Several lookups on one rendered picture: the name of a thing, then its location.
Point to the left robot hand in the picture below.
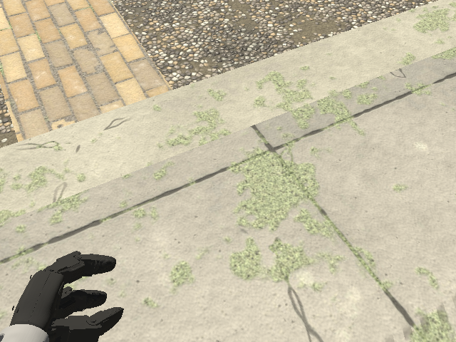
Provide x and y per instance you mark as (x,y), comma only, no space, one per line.
(46,304)

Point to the left robot forearm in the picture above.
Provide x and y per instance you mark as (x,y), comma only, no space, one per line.
(23,333)

